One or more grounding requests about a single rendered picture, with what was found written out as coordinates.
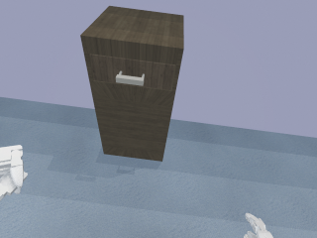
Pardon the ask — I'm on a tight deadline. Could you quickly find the robot left hand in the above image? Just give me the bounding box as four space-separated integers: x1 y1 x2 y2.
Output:
0 145 28 201

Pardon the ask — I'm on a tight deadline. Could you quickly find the handle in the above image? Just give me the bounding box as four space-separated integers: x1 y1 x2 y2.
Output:
115 70 145 86

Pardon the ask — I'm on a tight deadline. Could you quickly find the drawer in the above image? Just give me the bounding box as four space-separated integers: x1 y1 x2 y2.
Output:
89 54 175 90

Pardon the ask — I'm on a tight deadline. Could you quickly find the robot right hand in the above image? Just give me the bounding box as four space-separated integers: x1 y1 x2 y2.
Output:
244 212 273 238

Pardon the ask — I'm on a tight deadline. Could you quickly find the cabinet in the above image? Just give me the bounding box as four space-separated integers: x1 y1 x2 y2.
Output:
80 6 184 162

